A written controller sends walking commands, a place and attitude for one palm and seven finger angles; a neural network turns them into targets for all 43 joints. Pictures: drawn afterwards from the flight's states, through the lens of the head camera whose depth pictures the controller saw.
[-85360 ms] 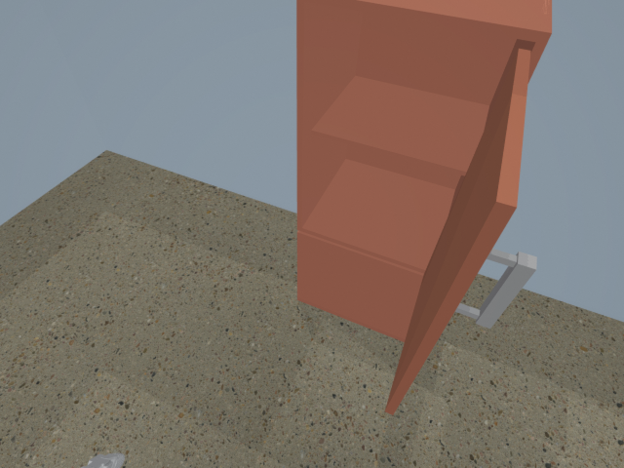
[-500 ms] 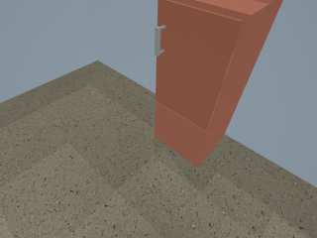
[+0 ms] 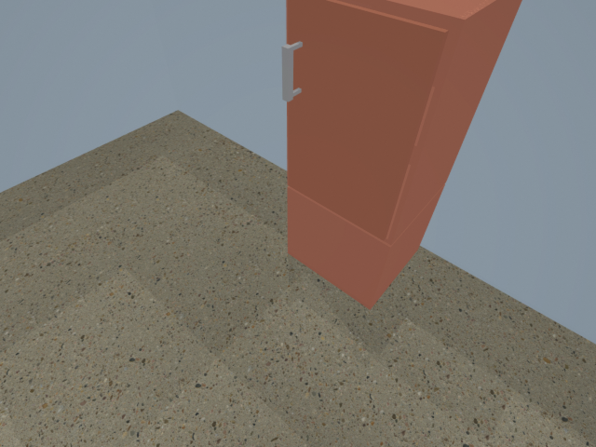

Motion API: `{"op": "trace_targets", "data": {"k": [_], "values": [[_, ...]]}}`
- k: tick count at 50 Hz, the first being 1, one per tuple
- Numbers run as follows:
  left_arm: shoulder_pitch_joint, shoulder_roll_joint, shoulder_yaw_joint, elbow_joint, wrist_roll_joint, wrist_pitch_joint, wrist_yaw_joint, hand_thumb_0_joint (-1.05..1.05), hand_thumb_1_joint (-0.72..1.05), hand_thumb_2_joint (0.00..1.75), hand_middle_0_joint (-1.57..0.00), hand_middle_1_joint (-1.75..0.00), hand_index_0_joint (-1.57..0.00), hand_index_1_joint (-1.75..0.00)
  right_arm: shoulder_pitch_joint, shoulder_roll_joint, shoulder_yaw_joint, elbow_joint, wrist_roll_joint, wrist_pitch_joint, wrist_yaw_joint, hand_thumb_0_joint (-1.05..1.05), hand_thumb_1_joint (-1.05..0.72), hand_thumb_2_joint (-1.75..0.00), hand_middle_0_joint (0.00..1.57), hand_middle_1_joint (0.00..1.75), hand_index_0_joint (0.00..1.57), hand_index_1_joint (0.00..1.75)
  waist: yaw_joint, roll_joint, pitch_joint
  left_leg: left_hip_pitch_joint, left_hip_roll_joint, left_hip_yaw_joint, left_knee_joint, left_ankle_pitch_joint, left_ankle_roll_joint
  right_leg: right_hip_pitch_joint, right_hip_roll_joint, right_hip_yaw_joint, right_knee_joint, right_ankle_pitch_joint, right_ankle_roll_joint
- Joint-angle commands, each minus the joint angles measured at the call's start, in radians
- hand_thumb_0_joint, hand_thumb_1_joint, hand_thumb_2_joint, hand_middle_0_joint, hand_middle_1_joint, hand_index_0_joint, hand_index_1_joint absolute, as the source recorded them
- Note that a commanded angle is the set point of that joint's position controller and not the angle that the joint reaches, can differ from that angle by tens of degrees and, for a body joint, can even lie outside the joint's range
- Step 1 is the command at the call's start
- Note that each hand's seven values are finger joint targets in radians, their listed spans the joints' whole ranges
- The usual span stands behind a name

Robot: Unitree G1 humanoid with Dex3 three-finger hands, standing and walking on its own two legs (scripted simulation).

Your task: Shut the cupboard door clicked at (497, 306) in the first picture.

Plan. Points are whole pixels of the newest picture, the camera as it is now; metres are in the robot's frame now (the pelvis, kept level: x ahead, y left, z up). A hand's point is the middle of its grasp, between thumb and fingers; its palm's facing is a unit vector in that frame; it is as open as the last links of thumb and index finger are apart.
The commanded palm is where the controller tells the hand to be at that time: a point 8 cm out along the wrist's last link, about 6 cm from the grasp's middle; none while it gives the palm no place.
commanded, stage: look to check the result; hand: left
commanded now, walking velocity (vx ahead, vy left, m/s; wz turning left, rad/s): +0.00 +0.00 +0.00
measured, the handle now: (292, 71) +0.95 +0.06 +0.07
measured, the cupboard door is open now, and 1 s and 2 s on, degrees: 0 0 0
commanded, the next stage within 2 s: stand and wait in 0.06 s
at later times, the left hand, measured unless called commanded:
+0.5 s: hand out of the picture +0.00 +0.16 -0.18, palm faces +0.04 -0.98 -0.17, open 7.4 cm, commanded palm none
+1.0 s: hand out of the picture +0.01 +0.17 -0.18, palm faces +0.03 -0.98 -0.20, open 7.4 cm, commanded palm none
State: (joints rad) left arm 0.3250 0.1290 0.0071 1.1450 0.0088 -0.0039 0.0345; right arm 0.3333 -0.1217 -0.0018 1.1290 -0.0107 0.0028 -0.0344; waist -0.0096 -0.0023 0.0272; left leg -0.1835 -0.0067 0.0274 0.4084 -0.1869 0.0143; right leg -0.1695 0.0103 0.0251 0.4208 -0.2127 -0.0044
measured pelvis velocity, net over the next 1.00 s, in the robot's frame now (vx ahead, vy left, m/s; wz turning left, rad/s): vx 0.02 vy -0.01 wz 0.00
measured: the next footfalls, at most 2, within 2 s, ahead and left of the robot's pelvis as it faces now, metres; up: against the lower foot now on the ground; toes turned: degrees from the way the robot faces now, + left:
none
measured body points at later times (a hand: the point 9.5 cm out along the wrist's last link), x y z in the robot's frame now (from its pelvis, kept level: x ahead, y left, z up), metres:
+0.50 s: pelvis +0.01 -0.01 +0.00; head +0.01 +0.00 +0.45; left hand +0.00 +0.21 -0.16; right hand +0.00 -0.22 -0.16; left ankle +0.02 +0.11 -0.74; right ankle +0.01 -0.12 -0.74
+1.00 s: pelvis +0.02 -0.01 +0.00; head +0.02 +0.00 +0.45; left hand +0.01 +0.22 -0.16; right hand +0.01 -0.24 -0.16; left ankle +0.02 +0.11 -0.74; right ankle +0.01 -0.12 -0.74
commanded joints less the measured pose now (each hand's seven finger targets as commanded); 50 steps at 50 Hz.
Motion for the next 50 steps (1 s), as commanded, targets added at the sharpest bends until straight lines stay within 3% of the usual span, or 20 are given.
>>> {"op": "trace_targets", "data": {"k": [1,14,21,47,50], "values": [[0.076,0.088,0.016,-0.012,0.004,-0.013,0.005,0.00,0.90,0.90,-0.20,-0.30,-0.20,-0.30,0.069,-0.088,-0.014,-0.021,-0.003,-0.009,-0.005,0.00,-0.90,-0.90,0.20,0.30,0.20,0.30,-0.002,0.002,0.099,-0.024,0.085,-0.095,-0.107,-0.042,0.015,-0.080,-0.083,0.080,-0.112,-0.025,-0.033],[0.063,0.099,0.018,-0.014,0.003,-0.020,0.005,0.00,0.90,0.90,-0.20,-0.30,-0.20,-0.30,0.046,-0.100,-0.016,-0.019,-0.001,-0.016,-0.007,0.00,-0.90,-0.90,0.20,0.30,0.20,0.30,-0.001,0.010,0.057,0.019,0.093,-0.088,-0.088,0.059,0.014,-0.038,-0.088,0.083,-0.113,0.061,-0.035],[0.055,0.106,0.016,-0.011,0.003,-0.018,0.005,0.00,0.90,0.90,-0.20,-0.30,-0.20,-0.30,0.033,-0.108,-0.016,-0.017,-0.003,-0.012,-0.007,0.00,-0.90,-0.90,0.20,0.30,0.20,0.30,-0.001,0.011,0.090,0.016,0.090,-0.086,-0.096,0.030,0.009,-0.052,-0.087,0.084,-0.127,0.035,-0.035],[0.023,0.155,0.024,-0.019,0.004,-0.022,0.000,0.00,0.90,0.90,-0.20,-0.30,-0.20,-0.30,-0.003,-0.161,-0.022,-0.024,0.000,-0.017,-0.007,0.00,-0.90,-0.90,0.20,0.30,0.20,0.30,0.002,-0.003,0.061,0.043,0.101,-0.088,-0.099,0.076,0.010,-0.010,-0.090,0.086,-0.135,0.084,-0.040],[0.016,0.151,0.022,-0.019,0.003,-0.021,0.000,0.00,0.90,0.90,-0.20,-0.30,-0.20,-0.30,-0.006,-0.157,-0.020,-0.020,-0.003,-0.017,-0.007,0.00,-0.90,-0.90,0.20,0.30,0.20,0.30,0.000,0.016,0.064,0.041,0.101,-0.088,-0.104,0.073,0.008,-0.006,-0.092,0.086,-0.134,0.085,-0.039]]}}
